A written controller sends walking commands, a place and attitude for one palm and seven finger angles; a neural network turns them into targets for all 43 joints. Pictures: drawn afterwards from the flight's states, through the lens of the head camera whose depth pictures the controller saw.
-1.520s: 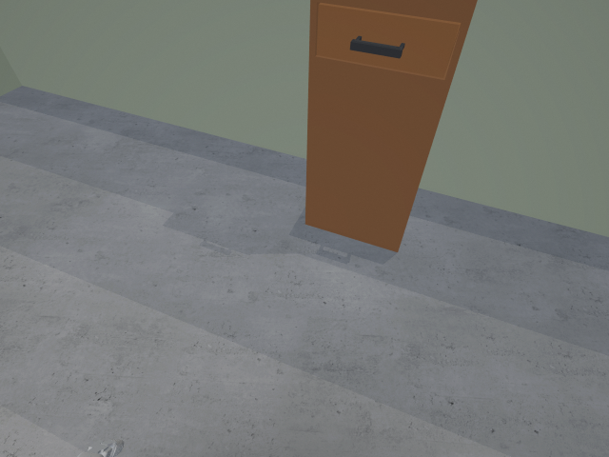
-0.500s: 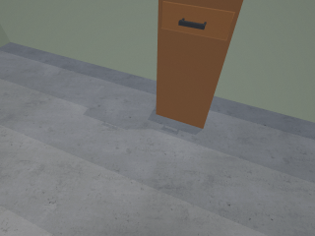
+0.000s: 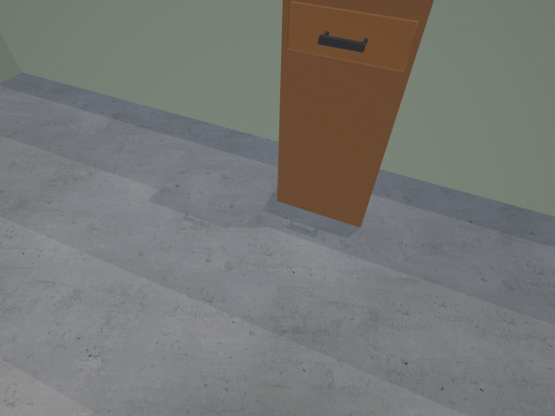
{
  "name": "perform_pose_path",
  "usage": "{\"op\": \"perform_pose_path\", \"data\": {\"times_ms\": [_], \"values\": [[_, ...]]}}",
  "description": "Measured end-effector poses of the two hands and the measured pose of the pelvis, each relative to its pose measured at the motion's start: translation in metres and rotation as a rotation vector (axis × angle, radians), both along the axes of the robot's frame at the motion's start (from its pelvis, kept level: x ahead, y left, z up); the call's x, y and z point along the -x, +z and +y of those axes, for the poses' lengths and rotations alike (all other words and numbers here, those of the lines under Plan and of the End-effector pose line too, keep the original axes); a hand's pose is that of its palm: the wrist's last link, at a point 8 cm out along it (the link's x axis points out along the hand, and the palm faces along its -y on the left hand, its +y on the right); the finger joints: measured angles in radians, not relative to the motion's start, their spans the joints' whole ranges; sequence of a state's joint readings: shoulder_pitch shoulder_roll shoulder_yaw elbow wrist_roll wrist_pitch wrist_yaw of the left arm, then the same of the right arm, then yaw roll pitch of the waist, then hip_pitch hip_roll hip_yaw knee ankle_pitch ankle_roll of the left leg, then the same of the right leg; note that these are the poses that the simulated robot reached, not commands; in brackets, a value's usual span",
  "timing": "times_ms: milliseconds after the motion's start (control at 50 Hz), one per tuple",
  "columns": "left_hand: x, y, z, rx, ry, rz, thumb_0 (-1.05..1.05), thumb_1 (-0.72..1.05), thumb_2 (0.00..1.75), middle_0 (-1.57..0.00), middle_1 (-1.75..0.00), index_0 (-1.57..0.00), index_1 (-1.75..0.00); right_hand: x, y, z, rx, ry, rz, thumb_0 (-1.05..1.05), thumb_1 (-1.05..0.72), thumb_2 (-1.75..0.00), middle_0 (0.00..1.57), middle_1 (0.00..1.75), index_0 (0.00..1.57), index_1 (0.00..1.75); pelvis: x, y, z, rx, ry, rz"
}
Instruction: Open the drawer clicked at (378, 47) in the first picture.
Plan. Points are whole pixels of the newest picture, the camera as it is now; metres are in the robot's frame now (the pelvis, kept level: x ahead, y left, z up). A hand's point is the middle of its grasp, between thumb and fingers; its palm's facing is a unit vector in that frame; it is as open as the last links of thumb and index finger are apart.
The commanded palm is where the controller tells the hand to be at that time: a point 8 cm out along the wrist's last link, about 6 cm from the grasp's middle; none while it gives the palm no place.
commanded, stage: walk to a spot facing it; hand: left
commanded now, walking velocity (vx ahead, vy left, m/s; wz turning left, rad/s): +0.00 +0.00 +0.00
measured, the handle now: (343, 40) +1.13 -0.13 +0.07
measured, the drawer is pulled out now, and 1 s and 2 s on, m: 0.00 0.00 0.00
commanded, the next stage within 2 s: turn to face it in 0.64 s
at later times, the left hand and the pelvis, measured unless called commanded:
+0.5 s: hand out of the picture +0.06 +0.20 -0.20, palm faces -0.07 -0.99 -0.13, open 7.4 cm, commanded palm none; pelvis +0.10 +0.02 -0.02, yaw -6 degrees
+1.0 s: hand (224, 295) +0.39 +0.14 -0.19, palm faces -0.20 -0.96 -0.21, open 7.3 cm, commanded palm none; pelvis +0.27 -0.02 -0.02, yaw -13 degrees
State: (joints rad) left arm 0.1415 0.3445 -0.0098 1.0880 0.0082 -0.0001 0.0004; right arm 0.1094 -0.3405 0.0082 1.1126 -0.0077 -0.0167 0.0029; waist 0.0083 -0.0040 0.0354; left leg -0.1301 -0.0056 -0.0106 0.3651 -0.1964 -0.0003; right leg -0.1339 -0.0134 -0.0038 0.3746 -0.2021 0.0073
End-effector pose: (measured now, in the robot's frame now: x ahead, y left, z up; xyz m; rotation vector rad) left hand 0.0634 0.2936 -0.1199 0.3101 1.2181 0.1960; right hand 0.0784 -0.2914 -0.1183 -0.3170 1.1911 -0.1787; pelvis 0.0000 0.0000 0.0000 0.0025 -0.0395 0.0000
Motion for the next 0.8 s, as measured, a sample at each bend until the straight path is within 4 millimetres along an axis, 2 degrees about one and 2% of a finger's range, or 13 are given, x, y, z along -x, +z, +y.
{"op": "perform_pose_path", "data": {"times_ms": [80,180,360,440,480,540,600,660,740,800], "values": [[0.002,-0.001,-0.001,-0.002,0.007,0.005,0.01,0.9,0.9,-0.21,-0.3,-0.2,-0.3,0.001,-0.001,0.001,-0.002,-0.002,0.004,0.01,-0.9,-0.9,0.21,0.3,0.2,0.3,-0.001,0.0,0.0,0.0,-0.002,0.0],[0.012,-0.013,-0.016,0.04,0.017,0.051,0.01,0.9,0.9,-0.2,-0.3,-0.2,-0.3,0.011,-0.012,0.015,-0.04,-0.025,0.033,0.01,-0.9,-0.9,0.2,0.3,0.2,0.3,-0.014,-0.004,0.0,0.001,-0.022,0.006],[0.038,-0.047,-0.046,0.168,0.076,0.201,0.01,0.9,0.9,-0.2,-0.3,-0.2,-0.3,0.035,-0.033,0.053,-0.092,-0.107,0.162,0.01,-0.91,-0.9,0.2,0.3,0.2,0.3,-0.058,-0.018,0.011,0.032,-0.043,0.028],[0.033,-0.055,-0.048,0.203,0.061,0.3,0.01,0.9,0.9,-0.2,-0.3,-0.2,-0.3,0.036,-0.033,0.074,-0.093,-0.179,0.162,0.01,-0.91,-0.9,0.2,0.3,0.2,0.3,-0.083,-0.022,0.021,0.016,-0.089,0.033],[0.013,-0.053,-0.047,0.202,0.031,0.322,0.01,0.9,0.9,-0.2,-0.3,-0.2,-0.3,0.044,-0.03,0.085,-0.094,-0.222,0.173,0.0,-0.91,-0.9,0.2,0.3,0.2,0.3,-0.096,-0.02,0.023,0.022,-0.1,0.029],[-0.038,-0.051,-0.046,0.198,-0.007,0.275,0.01,0.9,0.9,-0.2,-0.3,-0.2,-0.3,0.065,-0.024,0.103,-0.116,-0.282,0.26,0.0,-0.91,-0.9,0.2,0.3,0.2,0.3,-0.116,-0.016,0.022,0.03,-0.103,0.025],[-0.106,-0.049,-0.05,0.197,-0.053,0.182,0.01,0.91,0.9,-0.2,-0.3,-0.19,-0.3,0.083,-0.018,0.12,-0.147,-0.336,0.375,0.0,-0.91,-0.9,0.2,0.3,0.2,0.3,-0.137,-0.014,0.018,0.028,-0.12,0.026],[-0.181,-0.047,-0.063,0.195,-0.111,0.079,0.01,0.91,0.9,-0.2,-0.3,-0.19,-0.3,0.092,-0.014,0.132,-0.181,-0.386,0.478,0.0,-0.91,-0.9,0.2,0.3,0.2,0.3,-0.161,-0.018,0.011,0.025,-0.143,0.027],[-0.271,-0.048,-0.087,0.179,-0.189,-0.045,0.01,0.91,0.9,-0.2,-0.3,-0.19,-0.3,0.08,-0.023,0.131,-0.215,-0.449,0.561,0.01,-0.9,-0.9,0.2,0.3,0.2,0.3,-0.2,-0.031,-0.004,0.019,-0.181,0.014],[-0.31,-0.052,-0.1,0.161,-0.205,-0.108,0.01,0.91,0.9,-0.2,-0.3,-0.19,-0.3,0.046,-0.039,0.113,-0.217,-0.472,0.539,0.01,-0.9,-0.9,0.21,0.3,0.2,0.3,-0.228,-0.042,-0.017,0.011,-0.199,0.002]]}}
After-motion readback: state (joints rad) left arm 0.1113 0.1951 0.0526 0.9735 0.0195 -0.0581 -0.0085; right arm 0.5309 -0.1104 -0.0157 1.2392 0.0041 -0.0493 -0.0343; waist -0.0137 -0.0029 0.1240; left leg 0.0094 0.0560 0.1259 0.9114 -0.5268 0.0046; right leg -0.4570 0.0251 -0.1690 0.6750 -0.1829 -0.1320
